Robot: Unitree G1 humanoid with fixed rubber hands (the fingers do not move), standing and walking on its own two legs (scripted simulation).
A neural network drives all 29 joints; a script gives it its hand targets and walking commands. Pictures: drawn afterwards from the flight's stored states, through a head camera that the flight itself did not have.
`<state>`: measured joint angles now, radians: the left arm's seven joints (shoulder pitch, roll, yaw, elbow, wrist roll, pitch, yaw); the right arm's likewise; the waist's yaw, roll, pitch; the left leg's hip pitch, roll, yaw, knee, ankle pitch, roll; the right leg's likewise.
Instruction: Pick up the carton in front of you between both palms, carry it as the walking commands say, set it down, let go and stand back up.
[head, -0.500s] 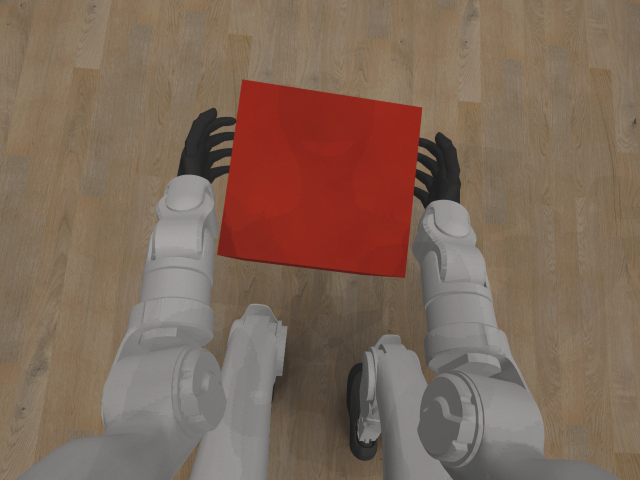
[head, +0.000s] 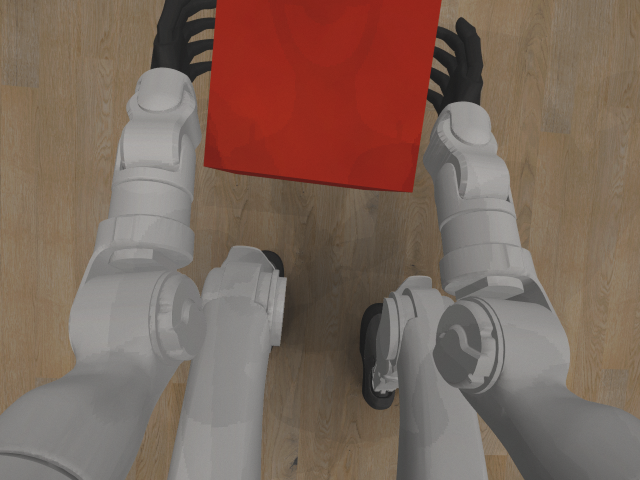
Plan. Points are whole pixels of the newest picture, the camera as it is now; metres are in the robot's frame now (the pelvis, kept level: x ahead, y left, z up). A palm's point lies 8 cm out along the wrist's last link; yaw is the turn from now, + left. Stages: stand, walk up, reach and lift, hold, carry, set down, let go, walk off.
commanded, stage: set down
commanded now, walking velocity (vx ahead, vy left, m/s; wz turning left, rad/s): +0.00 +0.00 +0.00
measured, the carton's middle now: (314, 102) +0.50 +0.10 -0.22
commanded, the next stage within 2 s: none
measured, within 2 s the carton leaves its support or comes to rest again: rests again in 0.58 s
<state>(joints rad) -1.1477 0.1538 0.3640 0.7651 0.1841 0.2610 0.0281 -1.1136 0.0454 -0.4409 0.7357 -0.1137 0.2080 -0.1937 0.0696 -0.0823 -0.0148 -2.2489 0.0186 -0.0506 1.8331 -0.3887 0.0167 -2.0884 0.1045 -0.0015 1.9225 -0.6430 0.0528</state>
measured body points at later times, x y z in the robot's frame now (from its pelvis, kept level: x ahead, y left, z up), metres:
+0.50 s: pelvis -0.01 -0.01 -0.07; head +0.34 +0.06 +0.20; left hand +0.51 +0.26 -0.23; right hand +0.54 -0.04 -0.23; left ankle +0.14 +0.12 -0.42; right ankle +0.08 -0.13 -0.42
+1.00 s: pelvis -0.02 -0.01 -0.08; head +0.34 +0.05 +0.18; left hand +0.51 +0.27 -0.25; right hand +0.54 -0.04 -0.24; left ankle +0.14 +0.12 -0.42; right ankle +0.08 -0.13 -0.42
